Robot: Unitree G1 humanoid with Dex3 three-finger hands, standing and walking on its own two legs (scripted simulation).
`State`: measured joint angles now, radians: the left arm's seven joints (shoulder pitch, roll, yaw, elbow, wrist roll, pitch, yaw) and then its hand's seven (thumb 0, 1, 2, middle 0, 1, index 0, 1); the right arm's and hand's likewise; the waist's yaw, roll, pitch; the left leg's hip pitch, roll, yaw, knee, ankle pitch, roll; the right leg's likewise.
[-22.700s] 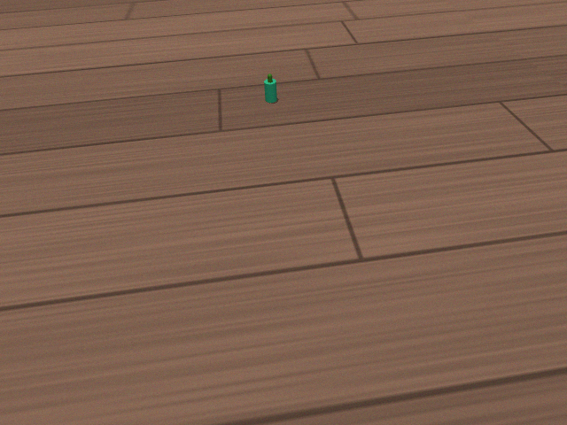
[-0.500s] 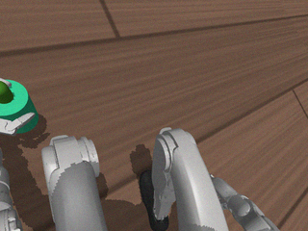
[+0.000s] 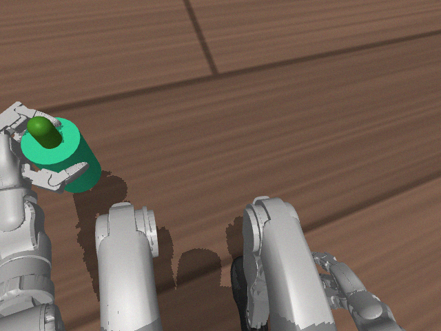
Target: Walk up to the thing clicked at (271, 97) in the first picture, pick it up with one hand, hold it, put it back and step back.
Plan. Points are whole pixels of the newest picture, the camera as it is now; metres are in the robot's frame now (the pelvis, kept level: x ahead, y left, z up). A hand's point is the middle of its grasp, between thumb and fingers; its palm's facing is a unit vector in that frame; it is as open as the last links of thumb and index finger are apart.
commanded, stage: settle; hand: left
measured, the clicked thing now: (61, 152) +0.41 +0.28 -0.06
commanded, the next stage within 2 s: lift in 0.98 s
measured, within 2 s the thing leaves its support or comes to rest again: neither
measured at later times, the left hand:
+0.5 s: hand (36, 134) +0.41 +0.29 +0.00, palm faces +0.30 -0.96 -0.03, open 9.7 cm
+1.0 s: hand (39, 126) +0.41 +0.28 +0.02, palm faces +0.29 -0.96 -0.02, open 9.7 cm
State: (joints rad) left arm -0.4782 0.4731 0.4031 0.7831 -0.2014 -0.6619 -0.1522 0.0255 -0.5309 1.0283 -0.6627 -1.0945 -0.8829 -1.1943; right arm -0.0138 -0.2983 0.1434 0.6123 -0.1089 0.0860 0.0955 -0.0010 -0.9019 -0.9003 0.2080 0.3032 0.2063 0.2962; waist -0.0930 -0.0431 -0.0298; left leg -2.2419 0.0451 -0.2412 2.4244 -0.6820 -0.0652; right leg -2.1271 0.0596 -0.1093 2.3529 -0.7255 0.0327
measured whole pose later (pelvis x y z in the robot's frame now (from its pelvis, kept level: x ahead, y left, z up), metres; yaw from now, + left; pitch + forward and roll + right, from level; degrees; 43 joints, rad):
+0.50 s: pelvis +0.00 +0.00 +0.03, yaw +2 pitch +31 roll -7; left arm -0.52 0.43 0.44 0.77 -0.18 -0.59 -0.19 0.03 -0.54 1.03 -0.68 -1.08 -0.89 -1.18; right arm 0.03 -0.28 0.06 0.63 -0.08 0.07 0.06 0.00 -0.91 -0.90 0.21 0.30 0.21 0.30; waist -0.08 -0.03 -0.08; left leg -2.19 0.05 -0.19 2.32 -0.68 -0.06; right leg -2.09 0.05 -0.07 2.28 -0.73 0.03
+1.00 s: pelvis +0.00 -0.01 +0.04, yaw +3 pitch +30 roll -5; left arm -0.57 0.40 0.46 0.85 -0.17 -0.60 -0.20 0.02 -0.54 1.03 -0.67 -1.08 -0.89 -1.19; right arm 0.06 -0.28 0.06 0.66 -0.08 0.05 0.06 0.00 -0.91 -0.90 0.21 0.30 0.21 0.30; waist -0.09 -0.02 -0.10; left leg -2.15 0.05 -0.17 2.27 -0.66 -0.06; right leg -2.07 0.04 -0.06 2.25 -0.72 0.01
